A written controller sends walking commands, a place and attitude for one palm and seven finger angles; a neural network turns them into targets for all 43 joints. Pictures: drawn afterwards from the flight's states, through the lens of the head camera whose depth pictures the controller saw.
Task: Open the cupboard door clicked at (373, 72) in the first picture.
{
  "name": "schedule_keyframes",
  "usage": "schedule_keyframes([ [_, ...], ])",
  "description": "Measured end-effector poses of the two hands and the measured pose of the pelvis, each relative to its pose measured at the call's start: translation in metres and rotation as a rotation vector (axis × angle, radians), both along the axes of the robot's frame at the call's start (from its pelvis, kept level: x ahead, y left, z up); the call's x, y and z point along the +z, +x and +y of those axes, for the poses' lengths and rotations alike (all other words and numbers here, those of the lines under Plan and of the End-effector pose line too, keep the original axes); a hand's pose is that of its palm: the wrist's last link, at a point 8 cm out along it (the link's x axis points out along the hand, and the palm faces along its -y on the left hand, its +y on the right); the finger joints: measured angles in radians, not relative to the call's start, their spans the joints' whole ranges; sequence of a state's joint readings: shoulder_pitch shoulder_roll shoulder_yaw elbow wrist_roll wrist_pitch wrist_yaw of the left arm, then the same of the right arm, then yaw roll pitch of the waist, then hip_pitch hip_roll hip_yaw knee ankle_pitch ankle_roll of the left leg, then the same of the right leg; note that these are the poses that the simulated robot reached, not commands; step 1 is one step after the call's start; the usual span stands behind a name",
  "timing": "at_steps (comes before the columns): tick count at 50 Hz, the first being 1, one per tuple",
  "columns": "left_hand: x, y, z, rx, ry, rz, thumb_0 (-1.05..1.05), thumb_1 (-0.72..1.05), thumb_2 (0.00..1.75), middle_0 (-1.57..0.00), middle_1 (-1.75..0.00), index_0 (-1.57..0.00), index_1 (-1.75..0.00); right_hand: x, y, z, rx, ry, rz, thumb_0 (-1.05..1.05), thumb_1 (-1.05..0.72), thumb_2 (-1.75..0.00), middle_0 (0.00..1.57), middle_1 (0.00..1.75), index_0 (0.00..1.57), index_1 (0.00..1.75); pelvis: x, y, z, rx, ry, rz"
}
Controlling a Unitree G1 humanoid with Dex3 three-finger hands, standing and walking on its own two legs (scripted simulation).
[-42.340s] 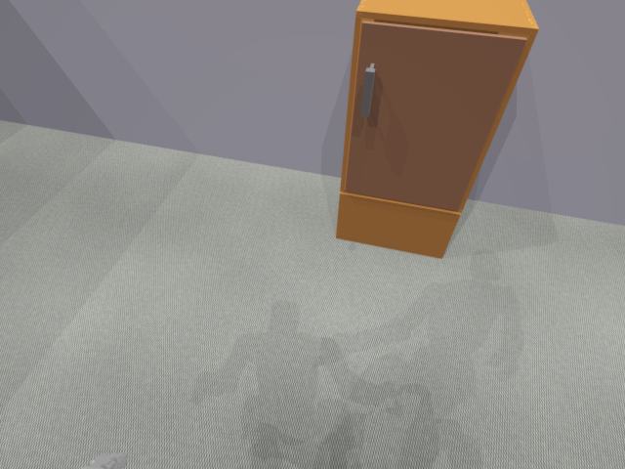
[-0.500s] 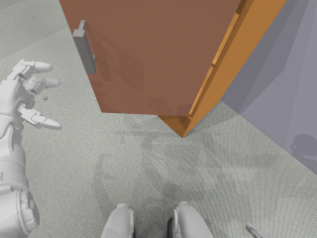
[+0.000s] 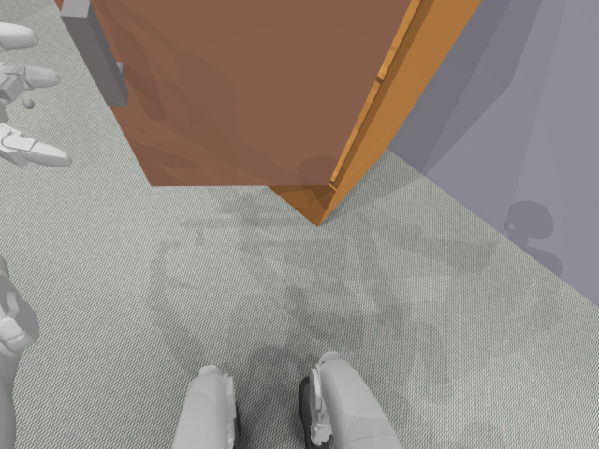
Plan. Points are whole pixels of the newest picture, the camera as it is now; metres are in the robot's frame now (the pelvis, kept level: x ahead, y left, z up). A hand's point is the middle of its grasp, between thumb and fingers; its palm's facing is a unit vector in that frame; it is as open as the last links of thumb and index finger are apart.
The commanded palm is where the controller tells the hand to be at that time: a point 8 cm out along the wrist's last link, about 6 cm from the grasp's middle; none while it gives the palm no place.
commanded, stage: move the hooked fingers beside the handle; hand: left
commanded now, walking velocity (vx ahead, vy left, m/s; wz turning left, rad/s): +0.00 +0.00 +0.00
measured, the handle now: (102, 46) +0.60 +0.21 +0.06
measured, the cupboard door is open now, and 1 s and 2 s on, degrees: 44 44 44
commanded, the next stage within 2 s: slide the fingers in behind the handle in 1.00 s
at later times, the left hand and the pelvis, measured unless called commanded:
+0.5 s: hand (24, 84) +0.55 +0.29 +0.06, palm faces -0.02 -1.00 -0.02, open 13.9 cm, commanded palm +0.54 +0.30 +0.06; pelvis +0.01 +0.02 +0.00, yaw -2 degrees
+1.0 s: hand (30, 83) +0.54 +0.28 +0.06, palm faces +0.00 -1.00 -0.04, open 13.9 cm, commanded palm +0.54 +0.30 +0.06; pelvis +0.01 +0.01 +0.00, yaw -1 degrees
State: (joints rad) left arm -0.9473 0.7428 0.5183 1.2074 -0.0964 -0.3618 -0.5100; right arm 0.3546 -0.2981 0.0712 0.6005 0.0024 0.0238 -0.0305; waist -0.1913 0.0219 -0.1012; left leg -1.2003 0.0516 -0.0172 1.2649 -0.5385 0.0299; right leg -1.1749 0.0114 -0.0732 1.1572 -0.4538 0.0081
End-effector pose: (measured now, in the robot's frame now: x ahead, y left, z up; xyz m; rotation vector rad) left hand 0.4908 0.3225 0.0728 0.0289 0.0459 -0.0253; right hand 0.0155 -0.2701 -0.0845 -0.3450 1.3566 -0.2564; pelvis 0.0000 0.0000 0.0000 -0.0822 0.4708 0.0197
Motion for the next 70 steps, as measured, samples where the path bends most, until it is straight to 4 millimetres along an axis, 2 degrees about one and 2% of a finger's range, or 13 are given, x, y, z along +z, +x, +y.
schedule_keyframes([
  [9,-0.003,0.033,0.002,0.009,-0.015,-0.001,-0.02,-0.49,0.30,-0.30,-1.20,-0.30,-1.20,-0.001,-0.022,0.007,-0.035,-0.015,0.066,0.00,-0.91,-0.90,0.20,0.30,0.21,0.30,-0.008,-0.001,0.004,-0.007,-0.017,0.043],
  [15,-0.006,0.046,0.010,0.011,0.001,0.000,-0.02,-0.49,0.30,-0.30,-1.20,-0.30,-1.20,0.000,-0.035,0.017,-0.061,-0.009,0.118,0.00,-0.91,-0.90,0.20,0.30,0.21,0.30,-0.011,0.001,0.009,-0.014,-0.027,0.067],
  [23,-0.016,0.040,0.017,0.000,-0.013,0.023,-0.02,-0.49,0.30,-0.30,-1.20,-0.30,-1.20,0.005,-0.037,0.030,-0.076,0.021,0.165,0.00,-0.91,-0.90,0.20,0.30,0.21,0.30,-0.005,0.008,0.014,-0.016,-0.031,0.070],
  [34,-0.007,0.039,0.010,0.001,-0.019,0.015,-0.02,-0.50,0.30,-0.30,-1.20,-0.30,-1.20,0.014,-0.011,0.028,-0.046,0.011,0.111,0.00,-0.91,-0.90,0.20,0.30,0.21,0.30,0.005,0.016,0.016,0.004,-0.038,0.047],
  [42,-0.011,0.034,0.003,0.000,-0.020,0.025,-0.02,-0.49,0.30,-0.30,-1.20,-0.30,-1.20,0.012,-0.001,0.023,-0.038,0.016,0.081,0.00,-0.91,-0.90,0.20,0.30,0.21,0.30,0.006,0.017,0.014,-0.004,-0.028,0.035],
  [55,-0.009,0.032,0.007,0.009,-0.003,0.016,-0.02,-0.49,0.30,-0.30,-1.20,-0.30,-1.20,0.003,-0.009,0.015,-0.042,0.017,0.101,0.00,-0.91,-0.90,0.20,0.30,0.21,0.30,-0.001,0.010,0.006,-0.005,-0.024,0.040],
  [63,-0.009,0.031,-0.002,-0.007,-0.014,-0.012,-0.02,-0.49,0.30,-0.30,-1.20,-0.30,-1.20,0.002,-0.014,0.012,-0.047,0.015,0.105,0.00,-0.91,-0.90,0.20,0.30,0.21,0.30,-0.002,0.009,0.004,-0.008,-0.023,0.044],
  [70,-0.017,0.032,-0.012,-0.006,-0.017,0.027,-0.02,-0.50,0.30,-0.30,-1.20,-0.30,-1.20,0.003,-0.014,0.013,-0.045,0.012,0.086,0.00,-0.91,-0.90,0.20,0.30,0.21,0.30,-0.003,0.006,0.004,-0.007,-0.024,0.038],
])
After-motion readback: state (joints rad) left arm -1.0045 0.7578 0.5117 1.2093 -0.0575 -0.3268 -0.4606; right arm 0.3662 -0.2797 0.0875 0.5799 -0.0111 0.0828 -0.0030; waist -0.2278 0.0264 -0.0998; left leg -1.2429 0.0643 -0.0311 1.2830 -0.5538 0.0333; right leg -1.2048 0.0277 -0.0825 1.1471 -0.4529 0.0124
